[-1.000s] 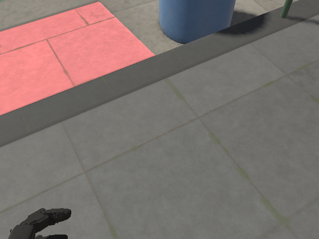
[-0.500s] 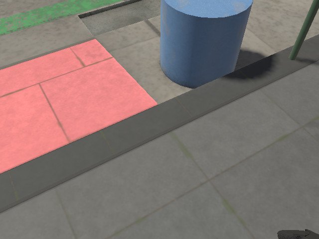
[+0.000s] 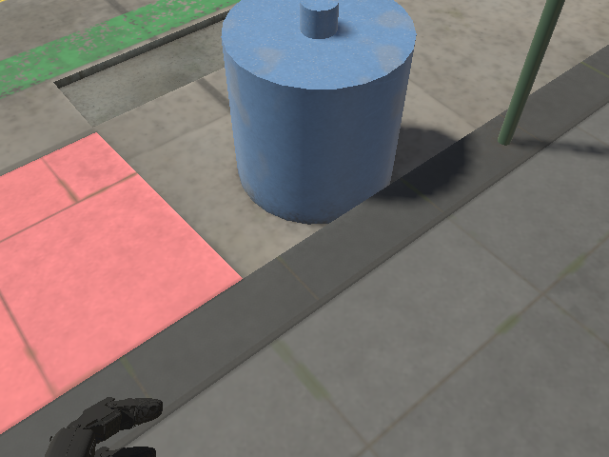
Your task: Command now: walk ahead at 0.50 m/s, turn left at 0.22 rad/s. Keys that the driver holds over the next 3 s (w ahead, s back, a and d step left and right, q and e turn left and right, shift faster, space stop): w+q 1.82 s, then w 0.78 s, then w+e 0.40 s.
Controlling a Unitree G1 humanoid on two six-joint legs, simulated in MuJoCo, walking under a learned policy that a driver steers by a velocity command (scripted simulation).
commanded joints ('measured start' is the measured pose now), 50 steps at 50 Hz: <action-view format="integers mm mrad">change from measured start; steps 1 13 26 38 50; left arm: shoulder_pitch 327 174 216 101 48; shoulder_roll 229 139 254 131 175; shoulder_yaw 89 68 103 52 74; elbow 12 97 159 49 19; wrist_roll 20 29 -25 28 7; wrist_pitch -19 -36 42 -6 -45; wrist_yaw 20 38 61 46 16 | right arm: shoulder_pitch -55 -140 -147 -139 -60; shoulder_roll -126 -49 -123 -153 -121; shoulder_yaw -19 -29 -74 -70 -66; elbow -76 -149 -228 -250 -208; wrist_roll -15 0 -2 -11 1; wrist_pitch -6 24 28 -20 14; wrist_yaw -9 -3 48 -4 -25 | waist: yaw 234 91 8 107 117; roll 48 -46 -47 55 156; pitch -240 15 -80 -43 -51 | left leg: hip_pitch -244 -735 -364 -268 -213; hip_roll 162 170 -16 175 132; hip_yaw -81 -107 131 -293 -408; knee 434 728 289 -74 164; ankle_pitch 617 266 229 505 315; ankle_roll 84 -39 120 277 150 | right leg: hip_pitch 567 351 554 -102 219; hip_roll -106 -233 -229 -60 33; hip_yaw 100 3 -245 49 51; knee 26 -358 121 448 -38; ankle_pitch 27 56 679 -167 -20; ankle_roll -99 -165 -47 98 22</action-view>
